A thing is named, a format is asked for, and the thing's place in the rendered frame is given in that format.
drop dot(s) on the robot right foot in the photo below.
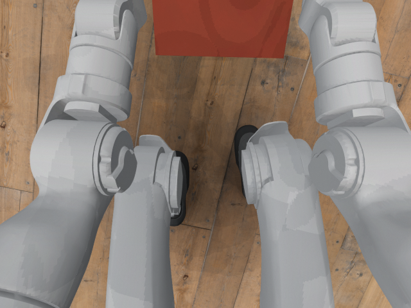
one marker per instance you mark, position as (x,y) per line
(242,136)

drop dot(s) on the robot left forearm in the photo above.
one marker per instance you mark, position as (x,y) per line
(101,59)

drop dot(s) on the carton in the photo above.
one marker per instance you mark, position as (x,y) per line
(224,28)

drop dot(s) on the robot left shin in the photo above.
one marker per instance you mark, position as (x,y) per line
(154,140)

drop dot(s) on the robot right upper arm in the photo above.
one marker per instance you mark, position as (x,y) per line
(366,171)

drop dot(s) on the robot left upper arm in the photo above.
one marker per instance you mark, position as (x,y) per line
(45,248)

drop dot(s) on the robot right forearm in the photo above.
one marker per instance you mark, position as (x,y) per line
(346,60)

